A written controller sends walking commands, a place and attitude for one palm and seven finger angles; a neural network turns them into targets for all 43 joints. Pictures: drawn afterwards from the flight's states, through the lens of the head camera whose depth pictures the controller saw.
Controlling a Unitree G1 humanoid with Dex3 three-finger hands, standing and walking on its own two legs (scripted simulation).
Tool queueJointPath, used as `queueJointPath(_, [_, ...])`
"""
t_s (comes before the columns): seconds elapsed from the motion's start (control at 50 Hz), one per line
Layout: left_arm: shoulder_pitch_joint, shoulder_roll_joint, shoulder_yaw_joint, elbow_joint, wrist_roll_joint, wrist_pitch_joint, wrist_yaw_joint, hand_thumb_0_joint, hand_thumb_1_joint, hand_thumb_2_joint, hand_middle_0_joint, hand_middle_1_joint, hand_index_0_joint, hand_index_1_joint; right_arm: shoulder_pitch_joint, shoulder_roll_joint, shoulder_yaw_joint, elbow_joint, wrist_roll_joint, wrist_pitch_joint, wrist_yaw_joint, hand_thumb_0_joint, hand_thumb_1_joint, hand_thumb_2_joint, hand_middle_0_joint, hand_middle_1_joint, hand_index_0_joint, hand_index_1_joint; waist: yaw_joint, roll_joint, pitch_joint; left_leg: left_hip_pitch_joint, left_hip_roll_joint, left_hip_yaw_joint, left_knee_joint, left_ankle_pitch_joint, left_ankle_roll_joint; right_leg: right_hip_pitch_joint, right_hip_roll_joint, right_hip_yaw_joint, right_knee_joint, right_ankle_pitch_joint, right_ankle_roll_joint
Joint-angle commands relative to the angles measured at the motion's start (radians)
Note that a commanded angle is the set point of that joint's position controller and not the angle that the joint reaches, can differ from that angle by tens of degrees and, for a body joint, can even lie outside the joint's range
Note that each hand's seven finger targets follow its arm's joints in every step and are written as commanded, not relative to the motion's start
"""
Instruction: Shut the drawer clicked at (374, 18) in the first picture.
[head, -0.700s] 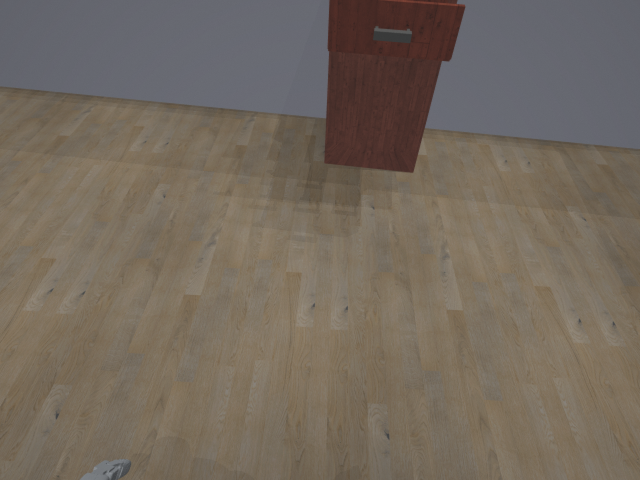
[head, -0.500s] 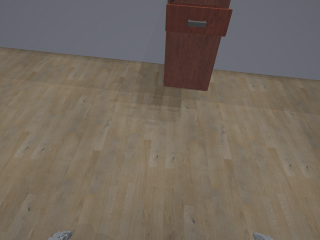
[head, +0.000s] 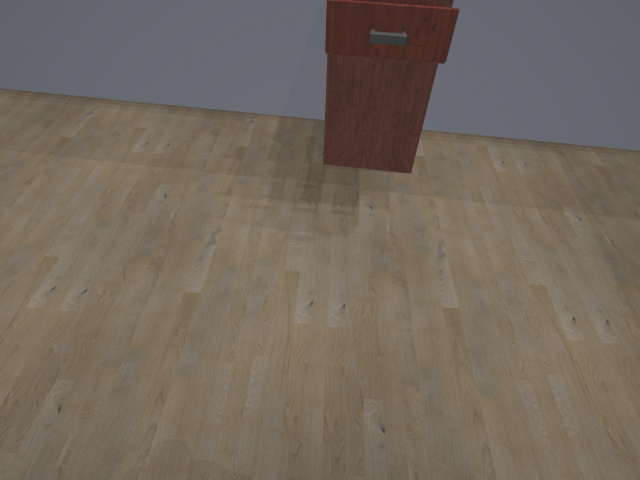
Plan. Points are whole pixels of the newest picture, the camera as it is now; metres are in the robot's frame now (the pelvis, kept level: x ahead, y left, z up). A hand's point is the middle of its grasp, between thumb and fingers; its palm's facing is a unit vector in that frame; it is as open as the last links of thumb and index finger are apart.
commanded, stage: stand and wait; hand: left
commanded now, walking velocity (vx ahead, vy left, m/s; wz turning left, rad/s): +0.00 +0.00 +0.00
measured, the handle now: (388, 35) +1.40 -0.15 +0.01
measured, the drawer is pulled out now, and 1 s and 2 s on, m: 0.30 0.30 0.30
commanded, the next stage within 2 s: look at it before walking up in 0.12 s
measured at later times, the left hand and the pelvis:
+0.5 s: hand out of the picture +0.07 +0.24 -0.16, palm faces -0.04 -0.94 -0.33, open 7.4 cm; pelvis +0.00 -0.01 +0.00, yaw +0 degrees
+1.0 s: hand out of the picture +0.07 +0.23 -0.17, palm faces -0.06 -0.95 -0.30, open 7.4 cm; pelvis +0.02 -0.01 +0.00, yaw -3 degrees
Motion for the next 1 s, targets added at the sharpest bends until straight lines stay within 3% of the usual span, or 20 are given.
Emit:
queueJointPath(0.0, [-0.061,0.200,0.044,-0.063,0.000,-0.025,0.014,0.000,0.900,0.900,-0.200,-0.300,-0.200,-0.300,-0.063,-0.209,-0.041,-0.068,0.001,-0.024,-0.009,0.000,-0.900,-0.900,0.200,0.300,0.200,0.300,0.001,0.007,-0.039,-0.012,0.111,-0.100,-0.086,0.075,0.035,-0.003,-0.107,0.104,-0.085,0.053,-0.035])
queueJointPath(0.22, [-0.064,0.198,0.045,-0.057,0.002,-0.027,0.014,0.000,0.900,0.900,-0.200,-0.300,-0.200,-0.300,-0.052,-0.203,-0.041,-0.056,0.000,-0.024,-0.007,0.000,-0.900,-0.900,0.200,0.300,0.200,0.300,0.000,-0.003,-0.030,-0.016,0.110,-0.103,-0.094,0.064,0.032,-0.017,-0.107,0.114,-0.102,0.027,-0.036])
queueJointPath(0.82, [-0.056,0.199,0.044,-0.048,0.002,-0.031,0.015,0.000,0.900,0.900,-0.200,-0.300,-0.200,-0.300,-0.061,-0.205,-0.040,-0.050,0.003,-0.027,-0.011,0.000,-0.900,-0.900,0.200,0.300,0.200,0.300,0.000,0.010,-0.065,0.041,0.124,-0.085,-0.091,0.174,0.027,0.022,-0.112,0.105,-0.092,0.186,-0.036])
queueJointPath(0.86, [0.010,0.080,0.022,-0.021,0.002,-0.008,0.017,0.000,0.900,0.900,-0.200,-0.300,-0.200,-0.300,0.001,-0.087,-0.014,-0.025,-0.006,-0.010,-0.008,0.000,-0.900,-0.900,0.200,0.300,0.200,0.300,-0.001,0.011,-0.069,0.046,0.118,-0.052,-0.070,0.037,0.007,0.001,-0.094,0.111,-0.081,0.032,-0.024])
queueJointPath(0.92, [0.034,0.083,0.035,-0.042,0.012,0.014,-0.002,0.000,0.900,0.900,-0.200,-0.300,-0.200,-0.300,0.038,-0.107,-0.031,-0.037,-0.015,0.005,-0.005,0.000,-0.900,-0.900,0.200,0.300,0.200,0.300,-0.002,0.039,0.048,-0.025,0.135,-0.068,-0.108,-0.328,0.027,-0.136,-0.045,0.123,-0.056,-0.281,-0.036])
queueJointPath(0.96, [0.051,0.075,0.046,-0.069,0.015,0.016,-0.013,0.000,0.900,0.900,-0.200,-0.300,-0.200,-0.300,0.059,-0.138,-0.048,-0.055,-0.015,0.006,-0.005,0.000,-0.900,-0.900,0.200,0.300,0.200,0.300,-0.005,0.083,0.107,-0.047,0.183,-0.122,-0.146,-0.461,0.059,-0.223,-0.002,0.099,0.033,-0.319,-0.039])
queueJointPath(0.98, [0.065,0.064,0.050,-0.082,0.015,0.012,-0.018,0.000,0.900,0.900,-0.200,-0.300,-0.200,-0.300,0.078,-0.156,-0.058,-0.062,-0.014,0.003,-0.006,0.000,-0.900,-0.900,0.200,0.300,0.200,0.300,-0.007,0.119,0.103,-0.025,0.227,-0.171,-0.171,-0.495,0.087,-0.258,0.023,0.063,0.120,-0.291,-0.036])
